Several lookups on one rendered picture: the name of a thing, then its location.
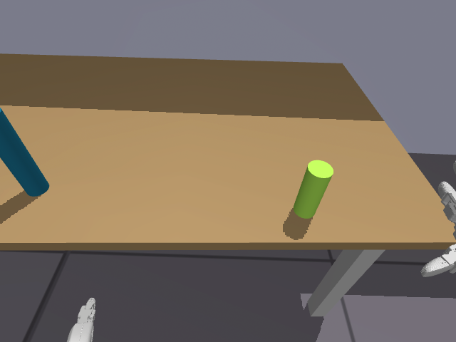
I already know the left robot hand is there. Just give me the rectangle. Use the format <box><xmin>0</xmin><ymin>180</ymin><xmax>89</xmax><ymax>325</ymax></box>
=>
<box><xmin>67</xmin><ymin>298</ymin><xmax>95</xmax><ymax>342</ymax></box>

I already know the right robot hand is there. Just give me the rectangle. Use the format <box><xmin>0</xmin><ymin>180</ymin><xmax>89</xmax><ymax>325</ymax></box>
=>
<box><xmin>421</xmin><ymin>161</ymin><xmax>456</xmax><ymax>277</ymax></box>

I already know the table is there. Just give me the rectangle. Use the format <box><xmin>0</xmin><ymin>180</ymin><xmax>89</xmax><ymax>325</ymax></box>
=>
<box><xmin>0</xmin><ymin>53</ymin><xmax>456</xmax><ymax>316</ymax></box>

